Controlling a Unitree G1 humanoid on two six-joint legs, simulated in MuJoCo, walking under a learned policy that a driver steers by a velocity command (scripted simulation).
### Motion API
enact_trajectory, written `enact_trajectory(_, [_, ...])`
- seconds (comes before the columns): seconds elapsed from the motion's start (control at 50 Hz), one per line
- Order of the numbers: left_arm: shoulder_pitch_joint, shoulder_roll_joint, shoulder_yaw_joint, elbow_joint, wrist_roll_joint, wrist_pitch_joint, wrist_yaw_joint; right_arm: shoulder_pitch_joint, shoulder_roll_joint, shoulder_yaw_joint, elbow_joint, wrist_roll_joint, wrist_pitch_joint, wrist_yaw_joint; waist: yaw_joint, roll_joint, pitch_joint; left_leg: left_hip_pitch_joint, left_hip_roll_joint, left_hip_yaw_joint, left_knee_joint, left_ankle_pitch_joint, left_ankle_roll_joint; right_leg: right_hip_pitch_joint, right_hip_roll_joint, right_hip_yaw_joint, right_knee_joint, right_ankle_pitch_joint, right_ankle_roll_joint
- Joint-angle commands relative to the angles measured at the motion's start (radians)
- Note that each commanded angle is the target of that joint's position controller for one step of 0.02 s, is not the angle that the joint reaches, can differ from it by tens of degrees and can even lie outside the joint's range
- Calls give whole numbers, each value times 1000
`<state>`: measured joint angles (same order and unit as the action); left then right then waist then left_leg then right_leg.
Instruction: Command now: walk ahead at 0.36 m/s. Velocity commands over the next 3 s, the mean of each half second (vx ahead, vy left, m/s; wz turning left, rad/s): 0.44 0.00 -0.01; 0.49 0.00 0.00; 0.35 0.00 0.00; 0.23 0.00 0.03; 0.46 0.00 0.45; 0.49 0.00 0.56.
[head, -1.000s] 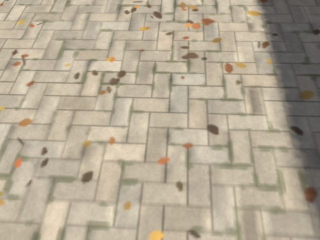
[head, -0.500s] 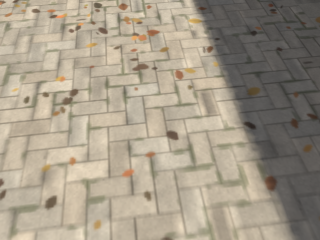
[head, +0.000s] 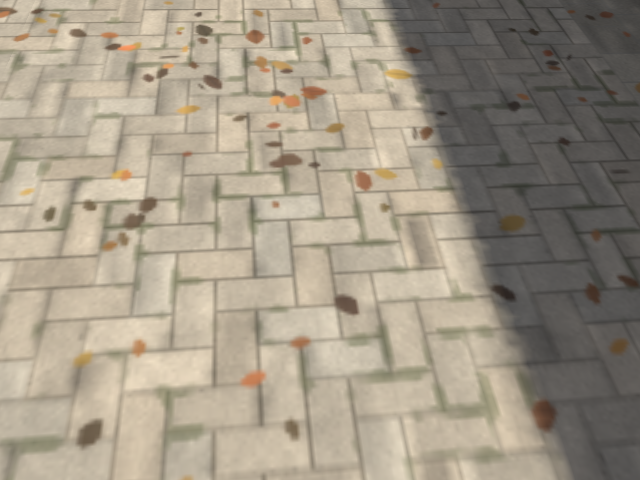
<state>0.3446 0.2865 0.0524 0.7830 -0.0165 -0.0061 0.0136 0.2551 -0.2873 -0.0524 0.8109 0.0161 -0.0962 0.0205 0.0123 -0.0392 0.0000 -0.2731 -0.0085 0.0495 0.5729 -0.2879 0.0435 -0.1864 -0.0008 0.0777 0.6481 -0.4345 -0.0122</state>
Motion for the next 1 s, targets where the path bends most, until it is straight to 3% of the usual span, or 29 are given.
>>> enact_trajectory(0.02, [-139,106,23,-155,-23,-61,2,212,-184,-40,-2,-11,-18,4,-96,226,31,394,403,-732,-401,-323,236,-611,5,47,474,-113,-15])
enact_trajectory(0.04, [-132,116,26,-138,-29,-70,-6,156,-141,-28,-19,-9,-20,0,-75,178,90,358,360,-623,-400,-314,204,-647,-38,42,496,-3,-34])
enact_trajectory(0.08, [-147,102,29,-120,-9,-79,-13,107,-123,-17,-31,-17,-16,-1,-57,123,105,333,288,-456,-415,-103,155,-643,-90,12,450,154,-42])
enact_trajectory(0.12, [-146,80,28,-111,0,-77,-28,125,-99,-6,-26,-20,-9,-3,-53,139,76,313,230,-321,-421,139,131,-587,-101,-25,413,245,-28])
enact_trajectory(0.16, [-173,60,24,-121,6,-72,-34,156,-103,-5,-14,-13,-3,-6,-58,124,62,321,213,-243,-420,337,138,-596,-98,-56,362,299,-1])
enact_trajectory(0.26, [-354,12,-1,-186,-1,-82,-48,191,-125,-4,6,-13,15,-29,-99,117,104,244,171,-128,-464,398,122,-505,-62,-110,34,494,29])
enact_trajectory(0.32, [-433,16,-4,-213,-8,-92,-63,231,-138,-8,29,-5,19,-32,-111,114,137,271,206,-126,-467,388,134,-471,-38,-115,-78,531,14])
enact_trajectory(0.38, [-455,40,1,-229,-9,-102,-77,228,-147,-15,43,2,29,-36,-78,123,128,372,250,-124,-403,541,124,-457,-23,-104,-139,470,-35])
enact_trajectory(0.42, [-371,84,20,-211,-4,-100,-73,210,-175,-26,40,-4,37,-40,-17,161,38,428,254,-115,-270,880,105,-324,27,-132,-135,394,-75])
enact_trajectory(0.44, [-244,121,39,-177,-5,-96,-64,194,-180,-28,36,-9,47,-42,54,170,-53,422,232,-92,-115,1034,89,-160,57,-155,-148,388,-106])
enact_trajectory(0.46, [-74,159,56,-131,-3,-90,-50,178,-172,-22,25,-14,51,-45,136,161,-162,282,198,-76,98,987,60,120,15,-115,-139,430,-145])
enact_trajectory(0.48, [85,243,77,-101,22,-82,-38,248,-85,4,-6,-31,42,-41,133,-19,-337,-77,88,-46,473,557,15,541,-237,225,-95,364,-258])
enact_trajectory(0.5, [105,203,64,-80,10,-84,-44,325,-9,31,18,-16,22,-28,91,-209,-475,-311,-72,-150,749,-257,-17,692,-404,674,-269,161,-368])
enact_trajectory(0.52, [41,136,44,-80,2,-80,-40,210,-130,-3,-10,18,0,-19,110,-121,-314,-421,-6,-216,820,-241,-2,562,-361,619,-344,33,-314])
enact_trajectory(0.54, [-36,113,35,-87,2,-77,-35,104,-147,-6,-50,38,-11,-14,85,-66,-154,-443,45,-172,790,-157,8,386,-325,456,-376,58,-276])
enact_trajectory(0.56, [-94,102,30,-83,11,-82,-39,54,-127,-3,-62,26,-16,-18,44,27,-56,-418,91,-145,717,-80,5,218,-286,354,-420,165,-257])
enact_trajectory(0.58, [-133,75,23,-86,22,-91,-42,57,-123,-10,-57,9,-10,-22,5,24,-27,-364,126,-146,657,-29,1,121,-244,275,-445,258,-242])
enact_trajectory(0.6, [-153,69,22,-82,28,-96,-44,94,-105,-8,-45,5,2,-22,-26,-3,-21,-307,144,-150,636,-3,-7,52,-222,230,-476,294,-243])
enact_trajectory(0.64, [-154,74,24,-61,15,-110,-48,123,-72,-2,-35,-1,23,-26,-51,-18,-6,-277,160,-135,583,8,-31,-27,-208,163,-520,344,-260])
enact_trajectory(0.72, [-106,118,33,-20,13,-115,-34,-26,-66,4,-91,-17,27,-31,-21,-4,58,-367,178,-115,360,198,-72,-52,-180,62,-561,400,-253])
enact_trajectory(0.78, [-60,142,35,0,4,-103,-25,-143,-41,16,-118,-14,11,-19,27,7,66,-319,138,-75,129,370,-70,-33,-145,-11,-550,428,-212])
enact_trajectory(0.84, [13,165,38,35,-6,-90,-24,-233,-45,18,-148,-1,3,-3,67,4,70,-313,113,-67,24,403,-63,57,-183,0,-519,403,-203])
enact_trajectory(0.9, [37,174,41,60,-10,-69,-19,-274,-71,11,-177,1,-2,14,61,-8,68,-338,98,-80,-43,306,-25,185,-240,26,-452,443,-181])
enact_trajectory(0.94, [25,187,45,66,-8,-56,-14,-223,-95,1,-171,0,-5,19,21,-31,35,-258,74,-62,-69,223,4,235,-253,30,-378,569,-158])
enact_trajectory(0.96, [3,187,43,63,-6,-49,-13,-129,-120,-14,-147,-2,-6,17,-37,-28,-20,-124,42,-31,-99,214,28,228,-221,-1,-260,721,-137])
enact_trajectory(0.98, [7,154,30,57,4,-46,-11,30,-172,-40,-102,-5,-5,8,-105,-4,-134,115,52,-38,-84,231,63,149,-165,-44,-56,750,-106])
enact_trajectory(1.0, [84,64,-2,22,18,-59,-14,168,-275,-64,-85,-29,-2,0,-110,169,-311,508,298,-377,-62,195,186,-180,-56,-106,323,462,-42])
